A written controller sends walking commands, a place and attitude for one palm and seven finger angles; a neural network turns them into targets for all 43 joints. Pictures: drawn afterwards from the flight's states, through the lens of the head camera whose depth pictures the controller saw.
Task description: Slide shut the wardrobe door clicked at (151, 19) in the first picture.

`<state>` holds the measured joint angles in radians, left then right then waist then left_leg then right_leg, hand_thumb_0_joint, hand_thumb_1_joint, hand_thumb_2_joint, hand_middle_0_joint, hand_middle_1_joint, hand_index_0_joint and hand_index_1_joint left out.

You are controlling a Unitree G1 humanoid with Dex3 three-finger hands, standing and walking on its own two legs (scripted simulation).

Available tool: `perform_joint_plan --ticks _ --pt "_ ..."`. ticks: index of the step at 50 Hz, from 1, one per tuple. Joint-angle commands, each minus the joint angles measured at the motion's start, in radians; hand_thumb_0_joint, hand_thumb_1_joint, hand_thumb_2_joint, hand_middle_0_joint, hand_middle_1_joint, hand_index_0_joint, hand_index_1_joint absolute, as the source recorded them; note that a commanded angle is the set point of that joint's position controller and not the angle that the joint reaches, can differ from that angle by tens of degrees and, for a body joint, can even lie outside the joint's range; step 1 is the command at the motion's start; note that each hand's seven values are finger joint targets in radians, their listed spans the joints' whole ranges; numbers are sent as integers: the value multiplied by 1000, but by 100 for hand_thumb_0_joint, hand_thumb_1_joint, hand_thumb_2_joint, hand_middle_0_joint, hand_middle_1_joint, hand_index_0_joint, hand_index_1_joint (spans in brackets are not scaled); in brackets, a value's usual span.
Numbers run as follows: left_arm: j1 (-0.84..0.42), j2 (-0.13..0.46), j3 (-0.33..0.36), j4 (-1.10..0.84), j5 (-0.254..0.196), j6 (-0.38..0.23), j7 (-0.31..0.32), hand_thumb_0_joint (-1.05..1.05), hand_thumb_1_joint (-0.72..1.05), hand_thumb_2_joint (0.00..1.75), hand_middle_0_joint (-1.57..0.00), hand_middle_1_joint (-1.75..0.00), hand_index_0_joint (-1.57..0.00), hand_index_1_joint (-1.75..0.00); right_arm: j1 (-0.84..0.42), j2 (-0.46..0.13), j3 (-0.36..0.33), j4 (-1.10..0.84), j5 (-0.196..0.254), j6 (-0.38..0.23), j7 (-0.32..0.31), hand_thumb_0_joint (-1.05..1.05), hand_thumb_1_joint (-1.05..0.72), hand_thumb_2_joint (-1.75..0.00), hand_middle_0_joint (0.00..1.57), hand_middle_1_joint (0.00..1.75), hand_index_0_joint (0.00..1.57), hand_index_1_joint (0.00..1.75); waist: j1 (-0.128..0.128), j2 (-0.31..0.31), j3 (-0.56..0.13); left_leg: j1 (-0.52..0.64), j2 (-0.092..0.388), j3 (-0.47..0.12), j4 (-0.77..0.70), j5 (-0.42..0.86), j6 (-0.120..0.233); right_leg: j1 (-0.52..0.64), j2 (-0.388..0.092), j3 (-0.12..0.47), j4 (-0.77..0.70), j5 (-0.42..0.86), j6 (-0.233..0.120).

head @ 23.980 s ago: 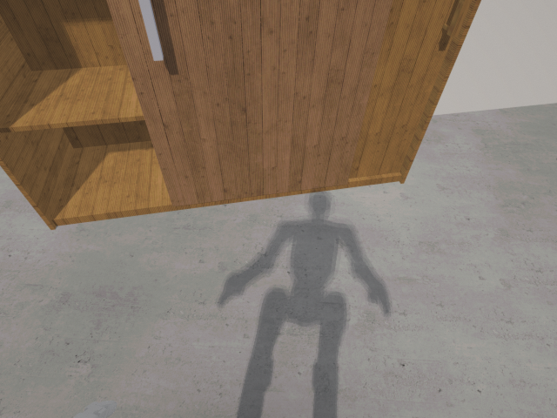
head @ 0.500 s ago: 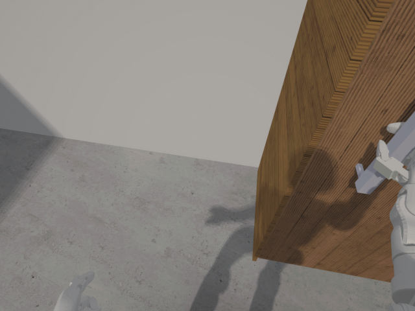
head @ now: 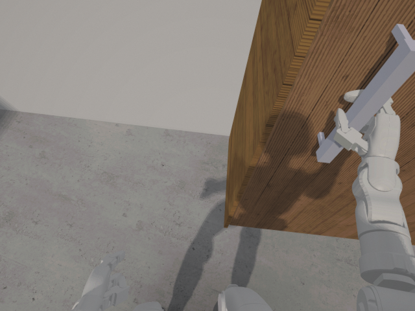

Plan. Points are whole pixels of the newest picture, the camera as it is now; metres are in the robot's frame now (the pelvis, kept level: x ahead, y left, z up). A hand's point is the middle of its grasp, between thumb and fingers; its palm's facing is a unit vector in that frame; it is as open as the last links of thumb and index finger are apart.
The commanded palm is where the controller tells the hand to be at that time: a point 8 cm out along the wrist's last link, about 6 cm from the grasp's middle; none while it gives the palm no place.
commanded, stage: stop walking and hold the door there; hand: right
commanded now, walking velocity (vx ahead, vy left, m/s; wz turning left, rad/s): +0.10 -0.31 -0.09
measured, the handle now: (354, 106) +0.46 -0.24 +0.14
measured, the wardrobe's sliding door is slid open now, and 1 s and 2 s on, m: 0.00 0.00 0.00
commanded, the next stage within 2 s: loosen the grip on the handle in 0.92 s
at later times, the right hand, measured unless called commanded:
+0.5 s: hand (344, 129) +0.41 -0.22 +0.13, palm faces +0.10 +0.99 -0.08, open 6.3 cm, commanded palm +0.38 -0.26 +0.13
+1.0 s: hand (344, 129) +0.41 -0.22 +0.13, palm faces +0.10 +0.99 -0.08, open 6.3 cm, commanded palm +0.38 -0.27 +0.13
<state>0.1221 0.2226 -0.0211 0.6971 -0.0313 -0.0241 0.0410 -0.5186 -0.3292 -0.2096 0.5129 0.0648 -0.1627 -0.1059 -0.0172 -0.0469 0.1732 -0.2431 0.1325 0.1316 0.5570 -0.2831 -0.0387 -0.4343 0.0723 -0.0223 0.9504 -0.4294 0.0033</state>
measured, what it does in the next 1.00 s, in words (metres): steps on the spot: right foot, then left foot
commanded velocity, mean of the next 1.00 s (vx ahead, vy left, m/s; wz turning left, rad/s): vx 0.00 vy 0.05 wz -0.01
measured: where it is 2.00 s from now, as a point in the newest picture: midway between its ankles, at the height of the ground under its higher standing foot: outside the picture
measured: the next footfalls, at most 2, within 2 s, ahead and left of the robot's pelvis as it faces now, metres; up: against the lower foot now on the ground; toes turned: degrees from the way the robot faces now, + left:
right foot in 0.18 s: +0.06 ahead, -0.24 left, +0.00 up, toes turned -9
left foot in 0.36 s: +0.06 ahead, +0.03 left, +0.00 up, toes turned +1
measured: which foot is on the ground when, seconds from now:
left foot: down 0.00-0.20, up 0.22-0.34, down 0.36-1.00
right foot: up 0.00-0.16, down 0.18-1.00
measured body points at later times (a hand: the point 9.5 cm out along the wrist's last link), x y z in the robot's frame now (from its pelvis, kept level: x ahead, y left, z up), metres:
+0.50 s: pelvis +0.00 -0.09 +0.00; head +0.08 -0.08 +0.44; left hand +0.17 +0.10 -0.13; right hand +0.40 -0.27 +0.13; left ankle +0.02 +0.03 -0.73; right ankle +0.02 -0.24 -0.73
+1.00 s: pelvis +0.02 -0.09 +0.01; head +0.06 -0.08 +0.45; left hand +0.19 +0.14 -0.10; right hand +0.40 -0.27 +0.14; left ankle +0.02 +0.03 -0.73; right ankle +0.02 -0.24 -0.73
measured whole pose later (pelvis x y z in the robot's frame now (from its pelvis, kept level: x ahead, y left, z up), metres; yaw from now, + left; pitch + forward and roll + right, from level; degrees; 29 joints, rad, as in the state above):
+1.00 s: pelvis +0.02 -0.09 +0.01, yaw -3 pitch -1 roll +0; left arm 0.14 0.23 0.00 0.67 -0.03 0.00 0.08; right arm -0.46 -0.15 0.01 0.40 0.10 -0.13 -0.12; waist -0.01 -0.04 0.10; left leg -0.19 0.02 0.07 0.45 -0.25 -0.01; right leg -0.21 -0.10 -0.10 0.47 -0.23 0.04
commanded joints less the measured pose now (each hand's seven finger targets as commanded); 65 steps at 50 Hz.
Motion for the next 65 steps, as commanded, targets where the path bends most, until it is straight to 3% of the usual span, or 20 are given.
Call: perform_joint_plan --ticks 1,4,7,8,10,11,13,16,18,20,21,23,26,50,51,52,53,55,57,65 --pt "-40 131 46 -103 12 -28 21 0 90 90 -20 -30 -20 -30 -375 -370 -144 -163 -40 -72 -13 0 -90 -90 45 140 45 140 11 210 -348 214 326 -193 -120 396 120 -42 -130 78 17 -42 17" --pt "-77 91 46 -131 11 -26 34 0 90 90 -20 -30 -20 -30 -373 -290 -105 -235 -33 -78 -5 0 -90 -90 45 140 45 140 -6 292 -338 187 273 -123 -89 488 100 109 -74 -105 -332 5 14" --pt "-72 88 62 -145 5 0 47 0 90 90 -20 -30 -20 -30 -384 -183 -24 -343 -31 -70 -3 0 -90 -90 45 140 45 140 22 245 -370 144 183 -33 49 517 51 312 -62 -198 -547 283 25" --pt "-59 116 76 -160 -1 -3 47 0 90 90 -20 -30 -20 -30 -399 -154 -4 -390 -27 -80 2 0 -90 -90 45 140 45 140 25 126 -398 82 117 4 158 456 30 390 -143 -120 -554 396 4" --pt "-8 152 98 -180 -18 -19 29 0 90 90 -20 -30 -20 -30 -403 22 143 -438 -24 -87 37 0 -90 -90 45 140 45 140 45 -137 -441 -163 -52 -16 395 -260 3 497 -376 154 -509 783 -139" --pt "-38 104 76 -175 -13 -31 22 0 90 90 -20 -30 -20 -30 -413 123 239 -502 -11 -83 53 0 -90 -90 45 140 45 140 62 -218 -425 -231 -67 -42 451 -333 -2 517 -385 201 -528 797 -182" --pt "-20 138 89 -147 -11 -49 15 0 90 90 -20 -30 -20 -30 -420 22 148 -500 -28 -71 29 0 -90 -90 45 140 45 140 50 -118 -445 -192 -70 -74 297 -210 15 551 -364 137 -443 832 -162" --pt "-31 122 66 -146 -4 -63 3 0 90 90 -20 -30 -20 -30 -437 69 211 -515 -20 -48 30 0 -90 -90 45 140 45 140 42 -155 -452 -71 -105 -53 -1 -57 25 559 -335 68 -408 807 -105" --pt "-52 113 50 -157 -2 -60 2 0 90 90 -20 -30 -20 -30 -433 -2 161 -496 -29 -42 24 0 -90 -90 45 140 45 140 30 -140 -466 75 -87 -91 -138 166 34 463 -325 47 -379 673 -80" --pt "-30 99 59 -160 -10 -53 7 0 90 90 -20 -30 -20 -30 -433 40 194 -434 -14 -27 32 0 -90 -90 45 140 45 140 39 235 -452 157 -13 -191 -134 308 61 335 -225 -10 -338 392 -12" --pt "-24 99 58 -149 -14 -54 13 0 90 90 -20 -30 -20 -30 -417 91 245 -390 -6 -16 33 0 -90 -90 45 140 45 140 54 309 -435 148 18 -218 -137 330 90 308 -189 -3 -347 323 -5" --pt "-36 99 51 -129 0 -50 23 0 90 90 -20 -30 -20 -30 -415 18 167 -381 -10 -28 18 0 -90 -90 45 140 45 140 42 163 -454 109 13 -187 -113 313 70 359 -208 1 -425 365 -19" --pt "-49 102 45 -130 7 -44 25 0 90 90 -20 -30 -20 -30 -403 69 214 -371 -11 -40 23 0 -90 -90 45 140 45 140 37 -19 -440 79 -56 -116 -90 206 29 390 -277 56 -493 460 -49" --pt "-27 97 49 -164 3 -16 43 0 90 90 -20 -30 -20 -30 -307 106 252 -337 -3 -30 14 0 -90 -90 45 140 45 140 30 74 -440 133 -30 -147 -155 392 44 397 -222 -19 -492 515 -21" --pt "58 33 -19 -239 0 -59 68 0 90 90 -20 -30 -20 -30 -1042 -497 -183 -566 -116 -74 -43 0 -90 -90 45 140 45 140 46 -20 -343 56 -98 -146 -116 -88 22 299 -187 -26 -612 266 -35" --pt "91 84 112 -71 40 -131 37 0 90 90 -20 -30 -20 -30 -645 -135 -38 -19 -140 60 41 0 -78 -84 45 140 45 140 59 191 -620 127 -176 -95 -65 432 79 387 -101 -67 -583 617 -32" --pt "157 131 99 -108 6 -128 18 0 90 90 -20 -30 -20 -30 -497 28 45 -150 -26 81 51 0 -66 -78 45 140 45 140 84 224 -677 133 -152 -76 -51 524 52 405 -103 -42 -495 703 -12" --pt "127 143 97 -76 17 -129 3 0 90 90 -20 -30 -20 -30 -429 -47 -62 -148 42 82 55 0 -42 -67 45 140 45 140 46 132 -648 144 -147 -91 -72 534 42 395 -89 -48 -485 628 -9" --pt "104 118 76 -88 15 -134 -21 0 90 90 -20 -30 -20 -30 -437 106 92 -219 44 48 48 0 -17 -55 45 140 45 140 64 -21 -483 60 -143 -84 -104 408 45 357 -86 -61 -485 517 -3" --pt "123 144 90 -81 5 -137 -33 0 90 90 -20 -30 -20 -30 -452 -9 70 -109 3 -62 38 0 55 -20 40 133 40 133 71 135 -366 -19 -134 -130 -151 55 29 196 -71 -47 -491 199 -30"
